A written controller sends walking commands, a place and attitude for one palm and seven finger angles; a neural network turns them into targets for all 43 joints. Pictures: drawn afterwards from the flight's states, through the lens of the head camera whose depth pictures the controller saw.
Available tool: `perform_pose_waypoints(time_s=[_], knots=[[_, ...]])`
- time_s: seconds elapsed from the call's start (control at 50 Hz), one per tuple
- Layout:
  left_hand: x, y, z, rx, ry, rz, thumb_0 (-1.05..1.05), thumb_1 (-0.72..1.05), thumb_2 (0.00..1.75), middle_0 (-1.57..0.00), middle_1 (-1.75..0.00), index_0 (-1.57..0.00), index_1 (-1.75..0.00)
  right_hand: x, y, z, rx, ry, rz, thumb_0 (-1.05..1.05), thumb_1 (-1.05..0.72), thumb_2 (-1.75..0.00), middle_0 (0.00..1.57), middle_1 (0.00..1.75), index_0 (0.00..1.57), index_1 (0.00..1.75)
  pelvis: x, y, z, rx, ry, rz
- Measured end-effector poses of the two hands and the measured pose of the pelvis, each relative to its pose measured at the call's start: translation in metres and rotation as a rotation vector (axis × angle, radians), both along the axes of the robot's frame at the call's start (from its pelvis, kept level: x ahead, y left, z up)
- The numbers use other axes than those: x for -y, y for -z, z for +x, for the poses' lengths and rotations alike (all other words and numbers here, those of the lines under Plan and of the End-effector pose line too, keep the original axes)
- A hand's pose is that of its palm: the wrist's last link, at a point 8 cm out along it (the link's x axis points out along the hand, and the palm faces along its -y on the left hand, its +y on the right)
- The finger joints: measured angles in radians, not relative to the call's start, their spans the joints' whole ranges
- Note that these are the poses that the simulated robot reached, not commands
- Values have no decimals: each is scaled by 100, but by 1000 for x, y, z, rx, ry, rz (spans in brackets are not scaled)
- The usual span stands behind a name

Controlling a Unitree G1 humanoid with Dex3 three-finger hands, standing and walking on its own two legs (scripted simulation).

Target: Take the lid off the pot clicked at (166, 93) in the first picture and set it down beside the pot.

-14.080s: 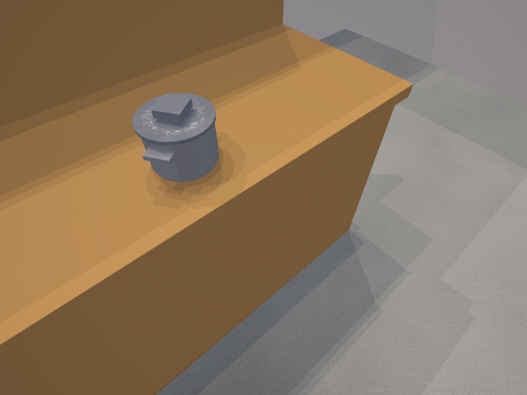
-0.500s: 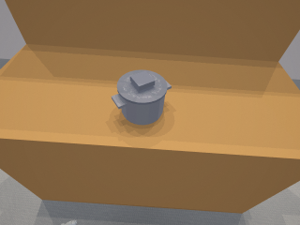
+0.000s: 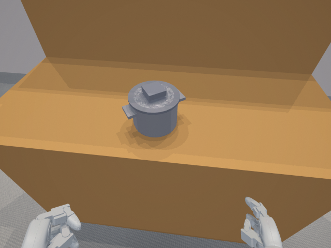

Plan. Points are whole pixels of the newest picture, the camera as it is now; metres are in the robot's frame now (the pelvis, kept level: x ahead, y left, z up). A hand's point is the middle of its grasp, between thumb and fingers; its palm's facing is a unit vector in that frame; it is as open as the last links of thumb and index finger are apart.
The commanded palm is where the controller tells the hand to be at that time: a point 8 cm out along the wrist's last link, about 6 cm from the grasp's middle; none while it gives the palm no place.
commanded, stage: raise the hand higher, near the body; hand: left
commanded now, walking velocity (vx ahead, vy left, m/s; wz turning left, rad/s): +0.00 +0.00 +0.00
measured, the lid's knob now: (153, 90) +0.51 +0.10 +0.13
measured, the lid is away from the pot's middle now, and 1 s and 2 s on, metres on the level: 0.00 0.00 0.00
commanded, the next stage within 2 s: reach forward and open the fingers in 0.88 s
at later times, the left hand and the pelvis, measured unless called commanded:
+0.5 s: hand (63, 206) +0.17 +0.23 +0.08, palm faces +0.26 -0.87 -0.42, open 3.1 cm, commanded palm +0.12 +0.27 +0.12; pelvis +0.02 +0.00 +0.00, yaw -1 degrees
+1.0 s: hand (54, 172) +0.20 +0.24 +0.15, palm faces +0.32 -0.85 -0.43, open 3.1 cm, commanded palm +0.15 +0.28 +0.17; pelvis +0.02 +0.01 +0.00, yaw -2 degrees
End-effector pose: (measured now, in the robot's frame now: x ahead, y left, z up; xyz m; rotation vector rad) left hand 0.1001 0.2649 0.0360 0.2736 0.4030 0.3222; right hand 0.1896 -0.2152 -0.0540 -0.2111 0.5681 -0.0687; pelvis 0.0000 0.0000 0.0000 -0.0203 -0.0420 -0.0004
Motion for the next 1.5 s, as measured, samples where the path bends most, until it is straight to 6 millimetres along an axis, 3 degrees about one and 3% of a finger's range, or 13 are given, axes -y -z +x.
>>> perform_pose_waypoints(time_s=[0.12,0.2,0.3,0.44,0.64,0.84,1.0,1.12,1.2,1.32,1.5], knots=[[-1,-24,8,37,21,75,1,90,90,-125,-144,-125,-145,4,24,-25,-101,48,39,1,-90,-90,21,30,20,30,5,-1,4,8,10,5],[-1,-37,13,60,40,118,1,90,90,-128,-147,-128,-148,8,31,-30,-121,74,52,1,-90,-90,21,30,20,30,6,-2,7,8,18,8],[-2,-48,19,88,55,147,1,90,90,-130,-149,-129,-150,14,28,-22,-100,91,46,1,-91,-90,21,30,20,30,6,-3,11,8,22,10],[-4,-63,30,160,62,162,1,90,90,-130,-149,-130,-150,15,13,5,-28,77,26,1,-91,-90,20,30,20,30,4,-3,16,8,24,11],[-8,-86,46,268,77,183,1,89,90,-130,-150,-130,-150,-3,-1,32,28,20,30,1,-91,-90,20,30,20,30,-2,-4,23,9,21,11],[-13,-111,58,365,98,226,1,89,90,-131,-150,-130,-150,-21,8,25,-16,-14,56,1,-91,-90,20,30,20,30,-10,-3,25,12,21,8],[-15,-133,66,455,123,269,1,89,90,-131,-150,-130,-150,-21,16,10,-56,-3,59,1,-90,-90,21,30,20,30,-12,-3,22,14,26,9],[-5,-151,78,242,279,887,1,85,92,-130,-145,-129,-146,-13,26,8,-144,-38,46,1,-90,-90,21,30,20,30,-14,0,13,-35,43,14],[-7,-155,84,69,386,1139,1,76,97,-127,-136,-127,-137,-7,30,12,-172,-27,70,1,-91,-90,20,30,20,30,-14,1,7,-49,45,14],[-12,-155,88,-106,499,1193,0,59,108,-122,-118,-122,-119,-3,31,19,-144,-19,96,1,-91,-90,20,30,20,30,-13,0,0,-46,16,12],[-6,-169,99,-116,615,1212,0,31,125,-113,-87,-112,-88,-9,28,12,-120,-55,94,1,-91,-90,20,30,20,30,-9,-2,-15,-20,-9,9]])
